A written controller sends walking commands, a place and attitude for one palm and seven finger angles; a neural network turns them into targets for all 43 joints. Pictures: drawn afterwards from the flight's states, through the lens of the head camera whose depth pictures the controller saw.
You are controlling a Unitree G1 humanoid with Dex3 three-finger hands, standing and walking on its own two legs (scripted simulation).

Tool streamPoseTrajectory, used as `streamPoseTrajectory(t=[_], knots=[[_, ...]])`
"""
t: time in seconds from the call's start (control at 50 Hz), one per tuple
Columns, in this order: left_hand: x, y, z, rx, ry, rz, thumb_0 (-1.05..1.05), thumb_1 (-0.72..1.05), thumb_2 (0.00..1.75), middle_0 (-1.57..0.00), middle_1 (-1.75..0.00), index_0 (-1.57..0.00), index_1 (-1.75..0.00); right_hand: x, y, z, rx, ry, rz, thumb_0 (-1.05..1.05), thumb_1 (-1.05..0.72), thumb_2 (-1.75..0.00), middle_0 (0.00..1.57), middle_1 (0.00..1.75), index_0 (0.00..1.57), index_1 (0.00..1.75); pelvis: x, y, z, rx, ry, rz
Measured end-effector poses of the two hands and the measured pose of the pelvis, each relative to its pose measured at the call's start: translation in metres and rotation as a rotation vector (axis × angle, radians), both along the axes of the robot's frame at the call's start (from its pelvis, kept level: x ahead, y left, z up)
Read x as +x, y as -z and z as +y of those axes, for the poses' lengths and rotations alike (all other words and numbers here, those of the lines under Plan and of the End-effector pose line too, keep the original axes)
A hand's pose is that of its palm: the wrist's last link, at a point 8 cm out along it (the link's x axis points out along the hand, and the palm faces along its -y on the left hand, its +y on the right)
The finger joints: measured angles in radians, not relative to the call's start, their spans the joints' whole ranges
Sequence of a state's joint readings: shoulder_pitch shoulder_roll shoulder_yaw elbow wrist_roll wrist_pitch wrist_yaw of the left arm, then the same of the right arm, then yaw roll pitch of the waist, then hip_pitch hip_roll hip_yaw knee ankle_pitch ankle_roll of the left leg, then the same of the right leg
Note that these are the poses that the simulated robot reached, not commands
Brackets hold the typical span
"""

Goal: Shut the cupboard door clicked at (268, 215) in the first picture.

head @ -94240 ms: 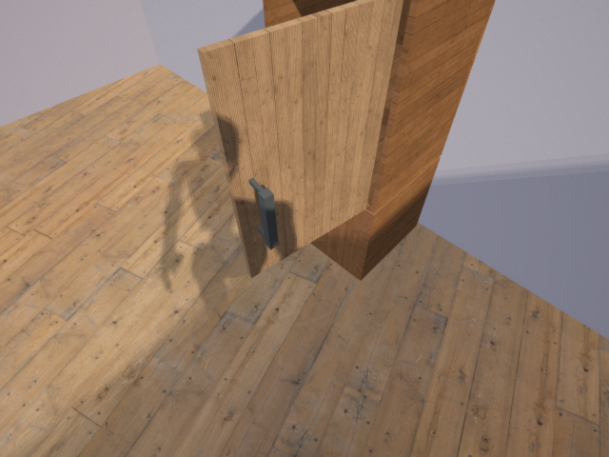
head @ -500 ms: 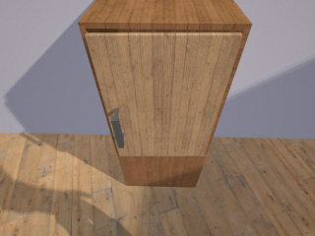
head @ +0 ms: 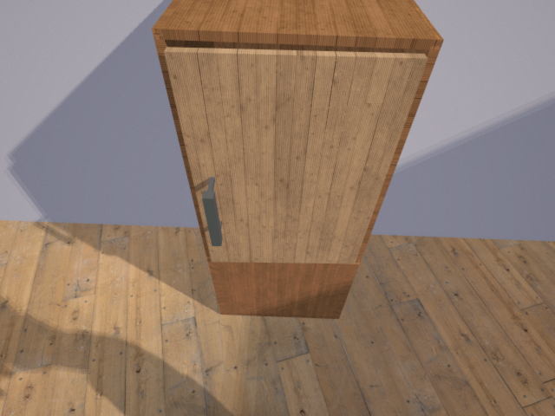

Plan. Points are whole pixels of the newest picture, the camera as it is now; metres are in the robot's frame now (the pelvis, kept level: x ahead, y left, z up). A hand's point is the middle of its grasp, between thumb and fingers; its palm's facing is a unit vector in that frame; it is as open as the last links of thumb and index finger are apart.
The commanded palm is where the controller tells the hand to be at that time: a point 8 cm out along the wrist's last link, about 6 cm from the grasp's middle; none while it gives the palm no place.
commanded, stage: come to a stop and stand still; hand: left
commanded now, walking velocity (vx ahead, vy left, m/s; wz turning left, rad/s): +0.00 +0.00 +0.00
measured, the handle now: (214, 212) +0.54 +0.17 -0.09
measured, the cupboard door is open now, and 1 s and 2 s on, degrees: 2 2 2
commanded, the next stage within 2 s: look again from close up in 0.54 s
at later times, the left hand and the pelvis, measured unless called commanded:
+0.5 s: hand out of the picture +0.02 +0.21 -0.17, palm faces +0.00 -0.97 -0.25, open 7.4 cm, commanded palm none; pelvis -0.01 -0.01 +0.00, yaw +1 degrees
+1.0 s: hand out of the picture +0.04 +0.21 -0.16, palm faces -0.02 -0.96 -0.28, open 7.4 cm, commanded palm none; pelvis +0.02 -0.01 +0.00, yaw +1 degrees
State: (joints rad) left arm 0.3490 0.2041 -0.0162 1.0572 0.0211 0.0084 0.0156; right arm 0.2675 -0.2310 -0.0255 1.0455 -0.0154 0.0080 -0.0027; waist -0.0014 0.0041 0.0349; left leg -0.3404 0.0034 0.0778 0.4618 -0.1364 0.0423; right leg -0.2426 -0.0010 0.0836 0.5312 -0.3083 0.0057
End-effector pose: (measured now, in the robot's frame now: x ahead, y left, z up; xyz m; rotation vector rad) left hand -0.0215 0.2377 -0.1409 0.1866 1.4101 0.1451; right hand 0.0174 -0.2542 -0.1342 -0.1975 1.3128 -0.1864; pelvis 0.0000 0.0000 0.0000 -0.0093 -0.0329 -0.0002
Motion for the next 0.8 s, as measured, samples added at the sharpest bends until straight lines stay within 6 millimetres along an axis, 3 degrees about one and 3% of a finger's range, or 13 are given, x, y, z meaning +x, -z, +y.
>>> streamPoseTrajectory(t=[0.14,0.34,0.8], knots=[[-0.002,0.002,-0.001,-0.001,-0.005,-0.016,0.01,0.90,0.90,-0.20,-0.30,-0.20,-0.30,0.013,-0.003,-0.007,-0.014,-0.019,-0.040,0.00,-0.91,-0.90,0.20,0.30,0.20,0.29,-0.005,0.000,-0.004,-0.001,-0.008,-0.008],[0.017,-0.001,0.006,0.018,0.010,-0.080,0.01,0.90,0.90,-0.20,-0.30,-0.20,-0.30,0.029,-0.008,-0.014,-0.024,-0.041,-0.091,0.00,-0.91,-0.90,0.20,0.30,0.21,0.30,-0.008,0.000,-0.008,-0.001,-0.012,-0.010],[0.043,-0.009,0.024,0.053,0.030,-0.081,0.01,0.90,0.90,-0.20,-0.30,-0.20,-0.30,0.032,-0.013,-0.030,-0.059,-0.051,-0.030,0.00,-0.91,-0.90,0.21,0.30,0.21,0.30,0.003,-0.003,-0.009,0.001,-0.017,0.011]])
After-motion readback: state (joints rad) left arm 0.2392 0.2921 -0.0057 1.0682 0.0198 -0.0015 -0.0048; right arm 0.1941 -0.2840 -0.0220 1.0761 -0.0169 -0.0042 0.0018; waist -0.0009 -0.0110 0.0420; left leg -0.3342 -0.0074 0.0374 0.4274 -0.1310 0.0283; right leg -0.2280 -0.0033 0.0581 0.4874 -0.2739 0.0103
